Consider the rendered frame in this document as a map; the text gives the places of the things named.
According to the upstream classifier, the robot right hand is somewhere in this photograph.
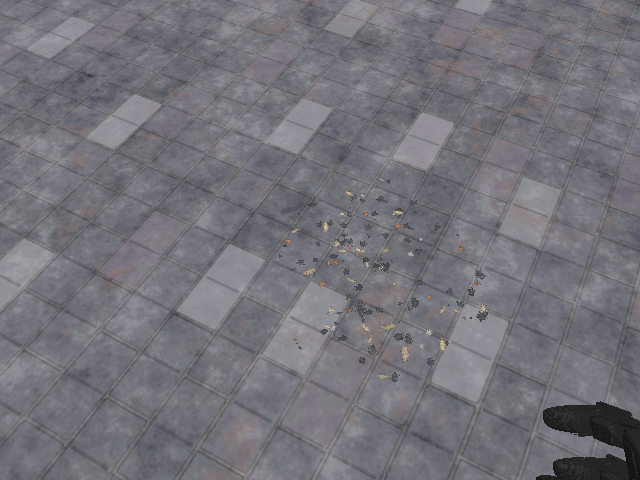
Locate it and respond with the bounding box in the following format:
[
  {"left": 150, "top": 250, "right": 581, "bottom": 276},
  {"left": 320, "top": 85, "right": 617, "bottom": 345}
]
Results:
[{"left": 536, "top": 401, "right": 640, "bottom": 480}]

